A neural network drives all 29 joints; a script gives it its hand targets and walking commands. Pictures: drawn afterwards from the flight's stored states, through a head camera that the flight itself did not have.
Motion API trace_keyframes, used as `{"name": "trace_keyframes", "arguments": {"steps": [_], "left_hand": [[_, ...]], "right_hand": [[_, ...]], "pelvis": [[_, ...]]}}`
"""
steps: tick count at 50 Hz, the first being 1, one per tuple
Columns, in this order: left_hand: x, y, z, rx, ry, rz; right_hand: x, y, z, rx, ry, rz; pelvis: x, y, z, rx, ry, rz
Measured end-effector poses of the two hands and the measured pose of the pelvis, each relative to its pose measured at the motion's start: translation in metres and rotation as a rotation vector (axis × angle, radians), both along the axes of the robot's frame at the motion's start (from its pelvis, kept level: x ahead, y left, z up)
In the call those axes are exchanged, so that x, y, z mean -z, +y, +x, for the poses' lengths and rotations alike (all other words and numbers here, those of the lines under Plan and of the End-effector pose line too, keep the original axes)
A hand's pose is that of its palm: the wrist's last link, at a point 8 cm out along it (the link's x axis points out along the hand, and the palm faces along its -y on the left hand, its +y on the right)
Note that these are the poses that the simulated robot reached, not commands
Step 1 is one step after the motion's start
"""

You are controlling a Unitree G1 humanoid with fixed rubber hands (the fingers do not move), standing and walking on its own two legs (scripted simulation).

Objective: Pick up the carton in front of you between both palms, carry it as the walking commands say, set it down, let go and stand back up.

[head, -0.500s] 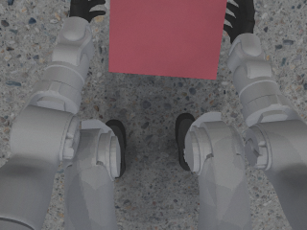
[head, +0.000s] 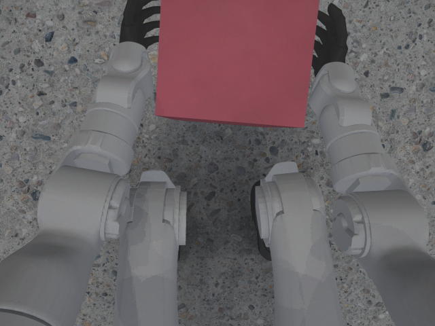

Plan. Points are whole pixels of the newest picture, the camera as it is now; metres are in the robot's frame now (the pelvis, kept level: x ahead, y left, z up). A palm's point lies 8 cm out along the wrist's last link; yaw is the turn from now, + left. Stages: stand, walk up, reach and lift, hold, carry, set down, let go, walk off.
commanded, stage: reach and lift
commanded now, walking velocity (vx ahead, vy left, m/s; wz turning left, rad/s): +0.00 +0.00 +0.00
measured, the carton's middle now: (228, 67) +0.50 -0.03 -0.20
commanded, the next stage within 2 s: none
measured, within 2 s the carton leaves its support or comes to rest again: neither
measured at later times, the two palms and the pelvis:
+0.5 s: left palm (63, 3) +0.49 +0.12 +0.07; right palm (430, 33) +0.46 -0.18 +0.07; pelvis +0.01 +0.00 +0.13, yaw +0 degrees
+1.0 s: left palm out of the picture +0.45 +0.13 +0.23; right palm out of the picture +0.43 -0.17 +0.23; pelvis +0.06 +0.00 +0.27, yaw +0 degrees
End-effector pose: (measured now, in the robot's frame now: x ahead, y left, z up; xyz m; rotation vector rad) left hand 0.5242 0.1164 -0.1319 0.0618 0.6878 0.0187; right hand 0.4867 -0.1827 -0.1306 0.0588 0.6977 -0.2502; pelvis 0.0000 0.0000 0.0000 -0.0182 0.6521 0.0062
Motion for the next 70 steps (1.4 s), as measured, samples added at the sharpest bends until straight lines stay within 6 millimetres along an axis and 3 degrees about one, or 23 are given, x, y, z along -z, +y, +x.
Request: {"name": "trace_keyframes", "arguments": {"steps": [8,15,36,56,70], "left_hand": [[-0.086,-0.001,-0.017,-0.034,-0.028,-0.033],[-0.145,0.001,-0.028,-0.044,-0.007,-0.022],[-0.264,0.011,-0.055,-0.092,-0.020,-0.039],[-0.398,0.019,-0.088,-0.121,-0.011,-0.037],[-0.481,0.024,-0.108,-0.137,-0.018,-0.034]], "right_hand": [[-0.086,0.001,-0.017,0.011,-0.037,0.028],[-0.142,0.002,-0.025,-0.007,-0.013,0.018],[-0.262,0.011,-0.041,-0.031,-0.027,0.025],[-0.396,0.019,-0.065,-0.063,-0.017,0.022],[-0.479,0.023,-0.080,-0.087,-0.023,0.014]], "pelvis": [[-0.037,0.000,-0.001,0.001,0.013,-0.003],[-0.080,0.001,0.000,0.002,0.047,0.000],[-0.185,-0.001,0.031,0.006,-0.001,0.012],[-0.305,-0.001,0.079,0.005,-0.220,0.013],[-0.371,-0.002,0.107,0.007,-0.426,0.016]]}}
